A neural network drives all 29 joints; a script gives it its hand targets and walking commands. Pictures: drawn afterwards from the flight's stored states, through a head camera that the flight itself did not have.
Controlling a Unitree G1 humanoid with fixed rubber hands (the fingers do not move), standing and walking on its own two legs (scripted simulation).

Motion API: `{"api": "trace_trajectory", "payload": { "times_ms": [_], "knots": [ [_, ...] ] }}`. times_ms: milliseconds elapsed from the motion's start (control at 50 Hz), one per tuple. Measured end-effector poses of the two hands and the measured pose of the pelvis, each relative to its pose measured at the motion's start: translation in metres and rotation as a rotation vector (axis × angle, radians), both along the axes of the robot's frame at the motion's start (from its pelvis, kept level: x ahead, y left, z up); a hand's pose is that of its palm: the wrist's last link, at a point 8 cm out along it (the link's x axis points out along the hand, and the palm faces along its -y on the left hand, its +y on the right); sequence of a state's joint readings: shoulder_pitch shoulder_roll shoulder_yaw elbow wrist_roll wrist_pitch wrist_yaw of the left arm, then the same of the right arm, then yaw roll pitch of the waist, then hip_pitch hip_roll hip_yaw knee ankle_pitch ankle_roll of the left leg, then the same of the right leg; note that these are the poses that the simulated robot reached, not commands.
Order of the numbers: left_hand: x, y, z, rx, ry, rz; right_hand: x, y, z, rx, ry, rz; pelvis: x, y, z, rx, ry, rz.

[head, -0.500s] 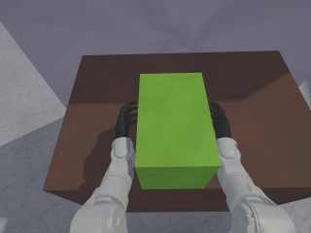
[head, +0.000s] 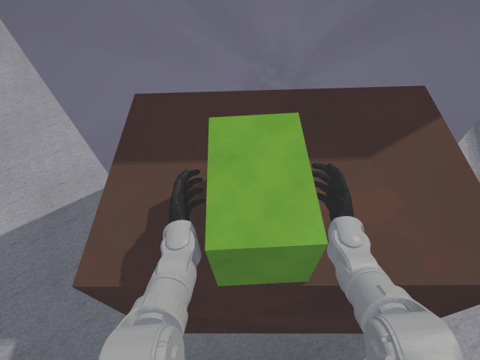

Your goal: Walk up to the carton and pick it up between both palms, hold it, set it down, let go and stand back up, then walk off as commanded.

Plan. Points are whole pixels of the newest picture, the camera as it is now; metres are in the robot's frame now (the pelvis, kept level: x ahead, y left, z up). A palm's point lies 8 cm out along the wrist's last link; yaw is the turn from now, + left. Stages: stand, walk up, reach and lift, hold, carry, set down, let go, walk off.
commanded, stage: set down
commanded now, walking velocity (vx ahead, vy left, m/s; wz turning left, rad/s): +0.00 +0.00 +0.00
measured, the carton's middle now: (258, 199) +0.42 +0.02 -0.02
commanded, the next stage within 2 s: none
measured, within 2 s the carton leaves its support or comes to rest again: neither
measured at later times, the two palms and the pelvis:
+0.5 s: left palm (156, 268) +0.27 +0.17 +0.02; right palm (387, 262) +0.29 -0.18 +0.02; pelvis -0.08 -0.02 -0.01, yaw +1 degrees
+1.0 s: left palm (150, 304) +0.22 +0.18 -0.01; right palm (396, 306) +0.23 -0.19 -0.02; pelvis -0.07 -0.02 +0.00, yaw +1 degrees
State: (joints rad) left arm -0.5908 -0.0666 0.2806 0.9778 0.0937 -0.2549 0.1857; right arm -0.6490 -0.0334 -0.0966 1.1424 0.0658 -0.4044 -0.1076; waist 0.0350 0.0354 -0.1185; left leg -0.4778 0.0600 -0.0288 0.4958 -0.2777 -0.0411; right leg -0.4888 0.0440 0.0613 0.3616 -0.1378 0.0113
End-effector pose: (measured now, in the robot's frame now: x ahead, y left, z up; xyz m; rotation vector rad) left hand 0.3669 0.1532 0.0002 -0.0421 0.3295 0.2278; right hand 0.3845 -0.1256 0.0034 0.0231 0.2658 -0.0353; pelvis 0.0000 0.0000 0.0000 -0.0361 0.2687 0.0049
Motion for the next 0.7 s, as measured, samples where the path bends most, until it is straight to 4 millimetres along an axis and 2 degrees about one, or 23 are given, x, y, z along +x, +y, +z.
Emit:
{"api": "trace_trajectory", "payload": {
  "times_ms": [120, 220, 300, 500, 700],
  "knots": [
    [-0.028, -0.002, -0.001, -0.001, 0.01, 0.016, -0.036, -0.021, -0.012, 0.007, 0.029, -0.036, -0.016, -0.006, 0.0, 0.003, -0.022, -0.002],
    [-0.057, 0.001, 0.0, -0.008, 0.0, 0.044, -0.066, -0.039, -0.008, 0.002, -0.011, -0.053, -0.033, -0.01, -0.001, 0.006, -0.045, -0.003],
    [-0.074, 0.006, 0.006, -0.032, -0.023, 0.07, -0.082, -0.051, -0.003, -0.011, 0.009, -0.061, -0.05, -0.014, -0.001, 0.012, -0.068, -0.003],
    [-0.101, 0.019, 0.018, -0.049, -0.089, 0.09, -0.099, -0.053, 0.019, -0.046, 0.034, -0.006, -0.078, -0.024, -0.005, 0.036, -0.11, 0.003],
    [-0.109, 0.014, 0.02, -0.021, -0.065, 0.052, -0.114, -0.051, 0.007, -0.03, 0.083, 0.011, -0.083, -0.023, -0.006, 0.041, -0.119, 0.012]
  ]
}}
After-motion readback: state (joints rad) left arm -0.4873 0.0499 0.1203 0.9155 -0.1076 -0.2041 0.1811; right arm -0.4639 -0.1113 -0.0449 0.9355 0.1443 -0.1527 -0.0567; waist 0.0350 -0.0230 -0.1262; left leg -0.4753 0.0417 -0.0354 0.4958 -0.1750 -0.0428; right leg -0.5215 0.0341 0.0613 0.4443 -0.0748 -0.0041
